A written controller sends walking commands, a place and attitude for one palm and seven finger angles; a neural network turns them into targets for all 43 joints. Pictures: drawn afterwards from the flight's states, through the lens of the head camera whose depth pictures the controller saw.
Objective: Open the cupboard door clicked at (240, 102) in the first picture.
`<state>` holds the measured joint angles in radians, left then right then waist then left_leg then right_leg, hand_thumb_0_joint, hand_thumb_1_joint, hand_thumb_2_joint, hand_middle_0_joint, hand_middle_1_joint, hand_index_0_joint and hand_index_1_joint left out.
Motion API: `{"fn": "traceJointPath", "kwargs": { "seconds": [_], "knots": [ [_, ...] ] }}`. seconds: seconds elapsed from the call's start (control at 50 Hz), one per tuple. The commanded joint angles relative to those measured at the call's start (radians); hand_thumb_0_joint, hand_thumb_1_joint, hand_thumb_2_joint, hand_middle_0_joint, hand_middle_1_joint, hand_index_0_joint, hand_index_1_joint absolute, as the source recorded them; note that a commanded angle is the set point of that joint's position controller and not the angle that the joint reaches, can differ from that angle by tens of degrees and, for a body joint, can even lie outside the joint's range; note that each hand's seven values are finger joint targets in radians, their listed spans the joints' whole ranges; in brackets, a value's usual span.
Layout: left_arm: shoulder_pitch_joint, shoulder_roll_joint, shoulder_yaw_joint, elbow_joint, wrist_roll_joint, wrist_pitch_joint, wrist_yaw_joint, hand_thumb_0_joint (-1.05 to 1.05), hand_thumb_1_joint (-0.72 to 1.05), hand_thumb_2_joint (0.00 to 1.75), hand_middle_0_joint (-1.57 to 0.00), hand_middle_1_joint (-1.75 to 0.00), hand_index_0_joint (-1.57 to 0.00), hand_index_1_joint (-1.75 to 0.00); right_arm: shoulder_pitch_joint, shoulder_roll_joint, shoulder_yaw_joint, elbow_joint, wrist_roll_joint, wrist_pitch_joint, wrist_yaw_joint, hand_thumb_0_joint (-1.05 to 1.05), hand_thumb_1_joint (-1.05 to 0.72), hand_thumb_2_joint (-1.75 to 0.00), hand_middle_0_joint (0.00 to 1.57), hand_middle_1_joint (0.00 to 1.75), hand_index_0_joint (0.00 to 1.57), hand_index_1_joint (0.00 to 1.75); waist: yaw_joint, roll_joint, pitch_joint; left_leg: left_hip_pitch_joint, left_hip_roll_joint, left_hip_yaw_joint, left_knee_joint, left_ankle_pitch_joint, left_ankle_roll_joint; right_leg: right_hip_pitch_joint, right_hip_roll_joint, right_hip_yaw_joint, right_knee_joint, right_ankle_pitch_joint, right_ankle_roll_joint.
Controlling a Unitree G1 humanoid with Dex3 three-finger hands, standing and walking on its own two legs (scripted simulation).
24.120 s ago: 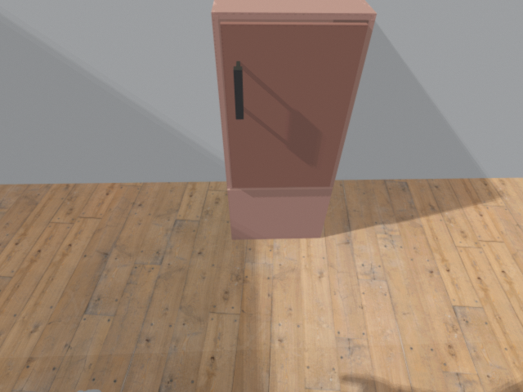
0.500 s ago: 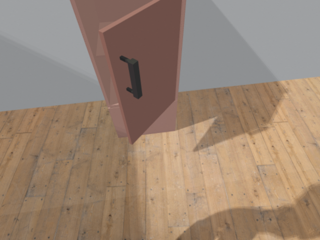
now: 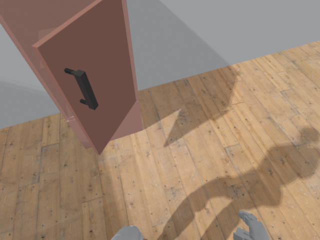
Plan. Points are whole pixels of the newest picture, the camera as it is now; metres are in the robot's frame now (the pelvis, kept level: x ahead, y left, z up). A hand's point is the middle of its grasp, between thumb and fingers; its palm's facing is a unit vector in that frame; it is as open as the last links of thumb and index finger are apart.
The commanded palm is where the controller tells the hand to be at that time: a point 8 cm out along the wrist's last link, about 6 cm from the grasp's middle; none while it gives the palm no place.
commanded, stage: walk to a spot facing it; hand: left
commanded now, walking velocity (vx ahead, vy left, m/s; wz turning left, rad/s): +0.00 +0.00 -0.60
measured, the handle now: (81, 89) +0.50 +0.32 +0.02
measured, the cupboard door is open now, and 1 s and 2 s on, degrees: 45 45 45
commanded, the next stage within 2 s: none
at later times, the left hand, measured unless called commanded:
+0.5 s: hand (110, 219) +0.18 +0.17 -0.17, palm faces -0.32 -0.90 -0.29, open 7.4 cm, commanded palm none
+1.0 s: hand (167, 189) +0.28 +0.01 -0.16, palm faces -0.66 -0.73 -0.17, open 7.4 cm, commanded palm none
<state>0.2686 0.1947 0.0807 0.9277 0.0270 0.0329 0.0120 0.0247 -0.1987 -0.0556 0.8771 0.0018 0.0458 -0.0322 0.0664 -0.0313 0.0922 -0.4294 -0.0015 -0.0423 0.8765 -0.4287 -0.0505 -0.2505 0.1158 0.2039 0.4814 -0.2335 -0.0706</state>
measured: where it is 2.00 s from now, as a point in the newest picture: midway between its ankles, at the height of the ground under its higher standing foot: (227, 222)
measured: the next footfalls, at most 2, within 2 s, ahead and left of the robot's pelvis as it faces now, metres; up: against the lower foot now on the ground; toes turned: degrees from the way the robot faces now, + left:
left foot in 0.10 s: +0.06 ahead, +0.16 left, +0.00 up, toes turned -6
right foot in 0.42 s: +0.02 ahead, -0.13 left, +0.00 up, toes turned -20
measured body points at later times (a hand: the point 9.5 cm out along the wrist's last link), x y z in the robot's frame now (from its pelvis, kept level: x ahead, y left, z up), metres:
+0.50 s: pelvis +0.00 +0.00 -0.02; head +0.06 -0.03 +0.43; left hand +0.19 +0.22 -0.15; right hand -0.06 -0.27 -0.17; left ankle +0.01 +0.15 -0.69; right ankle -0.01 -0.12 -0.74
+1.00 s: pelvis +0.07 -0.05 -0.01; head +0.10 -0.08 +0.44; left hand +0.31 +0.05 -0.15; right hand -0.13 -0.20 -0.15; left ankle +0.08 +0.11 -0.74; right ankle +0.04 -0.18 -0.72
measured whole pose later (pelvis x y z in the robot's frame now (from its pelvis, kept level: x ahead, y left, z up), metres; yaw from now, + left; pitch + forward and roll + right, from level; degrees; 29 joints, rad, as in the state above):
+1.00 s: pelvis +0.07 -0.05 -0.01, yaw -39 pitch +2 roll +0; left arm 0.11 0.21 0.07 0.91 0.03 0.04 -0.07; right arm 0.44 -0.18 -0.03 0.98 -0.04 -0.04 -0.01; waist -0.05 0.00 0.07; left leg -0.09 0.16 0.28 0.44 -0.35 -0.08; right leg -0.48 -0.06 -0.11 0.73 -0.31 -0.01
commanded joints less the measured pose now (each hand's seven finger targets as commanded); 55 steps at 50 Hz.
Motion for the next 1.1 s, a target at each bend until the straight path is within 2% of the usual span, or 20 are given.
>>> {"fn": "traceJointPath", "kwargs": {
  "seconds": [0.0, 0.04, 0.06, 0.1, 0.18, 0.34, 0.36, 0.38, 0.4, 0.52, 0.62, 0.66, 0.68, 0.78, 0.92, 0.98, 1.0, 1.02, 1.04, 1.08],
  "knots": [
    [0.003, 0.216, 0.059, -0.076, 0.001, -0.014, 0.013, 0.00, 0.90, 0.90, -0.20, -0.30, -0.20, -0.30, 0.070, -0.083, -0.019, -0.075, 0.004, -0.037, -0.010, 0.00, -0.90, -0.90, 0.20, 0.30, 0.20, 0.30, -0.055, -0.082, -0.156, 0.097, -0.017, -0.005, -0.239, 0.066, 0.010, 0.089, -0.249, 0.303, -0.023, 0.509, -0.099],
    [-0.034, 0.181, 0.046, -0.094, -0.011, -0.011, 0.008, 0.00, 0.90, 0.90, -0.20, -0.30, -0.20, -0.30, 0.170, -0.130, -0.025, -0.049, -0.001, -0.051, -0.019, 0.00, -0.90, -0.90, 0.20, 0.30, 0.20, 0.30, -0.103, -0.002, -0.172, 0.383, 0.066, -0.060, -0.479, 0.198, 0.039, -0.135, -0.154, 0.220, 0.058, 0.263, -0.016],
    [0.007, 0.122, 0.034, -0.105, -0.017, -0.011, -0.003, 0.00, 0.90, 0.90, -0.20, -0.30, -0.20, -0.30, 0.182, -0.221, -0.042, -0.055, -0.015, -0.060, -0.022, 0.00, -0.90, -0.90, 0.20, 0.30, 0.20, 0.30, -0.091, 0.264, -0.189, 0.509, 0.323, -0.323, -0.573, 0.242, 0.123, -0.326, -0.018, 0.064, 0.214, -0.141, 0.044],
    [-0.024, 0.144, 0.038, -0.141, 0.000, -0.019, -0.024, 0.00, 0.90, 0.90, -0.20, -0.30, -0.20, -0.30, 0.200, -0.257, -0.036, -0.094, -0.037, -0.048, -0.021, 0.00, -0.90, -0.90, 0.20, 0.30, 0.20, 0.30, -0.093, 0.154, -0.099, 0.254, 0.519, -0.420, -0.619, 0.241, 0.288, -0.330, -0.081, -0.123, 0.603, -0.383, 0.104],
    [-0.045, 0.125, 0.038, -0.106, -0.004, 0.003, -0.048, 0.00, 0.90, 0.90, -0.20, -0.30, -0.20, -0.30, 0.124, -0.171, -0.006, -0.099, -0.038, -0.054, -0.022, 0.00, -0.90, -0.90, 0.20, 0.30, 0.20, 0.30, -0.040, 0.247, -0.076, 0.232, 0.300, -0.070, -0.543, 0.500, 0.185, -0.333, -0.128, -0.176, 0.678, -0.218, 0.126],
    [-0.043, 0.122, 0.017, -0.091, -0.009, -0.012, -0.053, 0.00, 0.90, 0.90, -0.20, -0.30, -0.20, -0.30, 0.230, -0.234, -0.037, -0.045, -0.029, -0.038, -0.004, 0.00, -0.90, -0.90, 0.20, 0.30, 0.20, 0.30, -0.048, 0.209, -0.130, 0.201, 0.285, 0.103, -0.325, 0.526, 0.095, 0.048, -0.095, -0.317, 0.063, -0.013, 0.075],
    [0.023, 0.181, 0.027, -0.072, -0.005, -0.022, -0.045, 0.00, 0.90, 0.90, -0.20, -0.30, -0.20, -0.30, 0.227, -0.210, -0.035, -0.056, -0.021, -0.037, 0.004, 0.00, -0.90, -0.90, 0.20, 0.30, 0.20, 0.30, -0.015, 0.100, -0.160, 0.097, 0.241, 0.146, -0.192, 0.391, 0.043, 0.207, -0.172, -0.219, -0.041, 0.143, 0.042],
    [0.071, 0.315, 0.054, -0.058, 0.006, -0.031, -0.026, 0.00, 0.90, 0.90, -0.20, -0.30, -0.20, -0.30, 0.209, -0.117, -0.014, -0.094, -0.011, -0.036, 0.011, 0.00, -0.90, -0.90, 0.20, 0.30, 0.20, 0.30, 0.009, -0.271, -0.179, -0.163, 0.087, 0.242, 0.065, -0.099, -0.023, 0.343, -0.462, 0.189, -0.129, 0.428, -0.074],
    [0.121, 0.346, 0.053, -0.045, -0.010, -0.025, -0.012, 0.00, 0.90, 0.90, -0.20, -0.30, -0.20, -0.30, 0.157, -0.147, -0.012, -0.108, -0.010, -0.028, 0.003, 0.00, -0.90, -0.90, 0.20, 0.30, 0.20, 0.30, 0.059, -0.239, -0.185, -0.175, 0.083, 0.096, 0.214, -0.247, -0.013, 0.278, -0.540, 0.233, -0.122, 0.510, -0.166],
    [-0.098, 0.244, 0.038, -0.098, 0.005, -0.010, 0.006, 0.00, 0.90, 0.90, -0.20, -0.30, -0.20, -0.30, 0.207, -0.092, -0.009, -0.038, -0.012, -0.024, 0.007, 0.00, -0.90, -0.90, 0.20, 0.30, 0.20, 0.30, -0.057, -0.102, -0.136, -0.015, 0.075, 0.084, 0.060, -0.051, -0.019, 0.039, -0.351, 0.081, -0.083, 0.291, -0.127],
    [-0.178, 0.220, 0.034, -0.117, -0.002, -0.001, -0.020, 0.00, 0.90, 0.90, -0.20, -0.30, -0.20, -0.30, 0.370, -0.111, -0.014, 0.002, -0.024, -0.044, 0.012, 0.00, -0.90, -0.90, 0.20, 0.30, 0.20, 0.30, -0.136, -0.102, -0.074, 0.332, 0.022, 0.144, -0.334, 0.069, 0.000, -0.278, -0.239, 0.100, -0.123, -0.415, -0.056],
    [-0.204, 0.094, 0.007, -0.177, -0.012, -0.003, -0.037, 0.00, 0.90, 0.90, -0.20, -0.30, -0.20, -0.30, 0.520, -0.274, -0.046, 0.026, -0.051, -0.066, -0.002, 0.00, -0.90, -0.90, 0.20, 0.30, 0.20, 0.30, -0.201, 0.397, -0.056, 0.442, 0.441, -0.431, -0.712, -0.423, 0.157, -0.550, -0.013, -0.174, 0.403, -0.434, 0.056],
    [-0.289, 0.119, 0.018, -0.212, -0.005, -0.014, -0.051, 0.00, 0.90, 0.90, -0.20, -0.30, -0.20, -0.30, 0.496, -0.308, -0.049, 0.019, -0.049, -0.075, -0.015, 0.00, -0.90, -0.90, 0.20, 0.30, 0.20, 0.30, -0.193, 0.256, -0.009, 0.311, 0.555, -0.548, -0.808, -0.487, 0.235, -0.555, -0.118, -0.140, 0.548, -0.341, 0.055],
    [-0.193, 0.064, 0.017, -0.131, 0.008, -0.019, -0.085, 0.00, 0.90, 0.90, -0.20, -0.30, -0.20, -0.30, 0.360, -0.152, -0.004, 0.000, -0.040, -0.105, -0.007, 0.00, -0.90, -0.90, 0.20, 0.30, 0.20, 0.30, -0.089, 0.201, -0.013, 0.306, 0.316, -0.002, -0.685, 0.068, 0.128, -0.481, -0.187, -0.220, 0.659, -0.039, 0.088],
    [-0.294, 0.035, -0.002, -0.143, 0.002, -0.032, -0.084, 0.00, 0.90, 0.90, -0.20, -0.30, -0.20, -0.30, 0.468, -0.163, -0.019, 0.059, -0.045, -0.101, 0.009, 0.00, -0.90, -0.90, 0.20, 0.30, 0.20, 0.30, -0.142, 0.212, -0.021, 0.328, 0.361, 0.191, -0.617, 0.284, 0.135, -0.266, -0.166, -0.334, 0.242, -0.083, 0.065],
    [-0.126, 0.079, 0.015, -0.086, 0.004, -0.045, -0.078, 0.00, 0.90, 0.90, -0.20, -0.30, -0.20, -0.30, 0.408, -0.174, -0.019, 0.052, -0.039, -0.094, 0.015, 0.00, -0.90, -0.90, 0.20, 0.30, 0.20, 0.30, -0.044, 0.162, -0.090, 0.251, 0.330, 0.267, -0.385, 0.380, 0.094, 0.035, -0.102, -0.386, 0.096, -0.061, 0.025],
    [0.054, 0.143, 0.035, -0.024, 0.005, -0.058, -0.068, 0.00, 0.90, 0.90, -0.20, -0.30, -0.20, -0.30, 0.373, -0.156, -0.014, 0.038, -0.026, -0.097, 0.024, 0.00, -0.90, -0.90, 0.20, 0.30, 0.20, 0.30, 0.044, 0.035, -0.169, 0.077, 0.273, 0.330, -0.149, 0.408, 0.055, 0.335, -0.138, -0.311, 0.039, -0.083, -0.019],
    [0.237, 0.287, 0.075, 0.024, 0.004, -0.069, -0.048, 0.00, 0.90, 0.90, -0.20, -0.30, -0.20, -0.30, 0.317, -0.079, 0.005, -0.015, -0.002, -0.102, 0.035, 0.00, -0.90, -0.90, 0.20, 0.30, 0.20, 0.30, 0.126, -0.300, -0.270, -0.248, 0.120, 0.351, 0.210, -0.095, 0.001, 0.590, -0.454, 0.179, -0.113, -0.171, -0.139],
    [0.260, 0.329, 0.076, 0.038, -0.020, -0.064, -0.032, 0.00, 0.90, 0.90, -0.20, -0.30, -0.20, -0.30, 0.211, -0.102, -0.002, -0.056, -0.009, -0.100, 0.027, 0.00, -0.90, -0.90, 0.20, 0.30, 0.20, 0.30, 0.126, -0.257, -0.207, -0.384, 0.091, 0.167, 0.410, -0.223, 0.003, 0.521, -0.550, 0.388, -0.220, -0.055, -0.201],
    [0.087, 0.231, 0.048, -0.005, -0.016, -0.064, -0.014, 0.00, 0.90, 0.90, -0.20, -0.30, -0.20, -0.30, 0.180, -0.105, -0.015, -0.027, -0.017, -0.096, 0.024, 0.00, -0.90, -0.90, 0.20, 0.30, 0.20, 0.30, 0.033, -0.148, -0.091, -0.361, 0.170, 0.055, 0.450, -0.010, 0.005, 0.268, -0.488, 0.266, -0.252, -0.170, -0.178]
  ]
}}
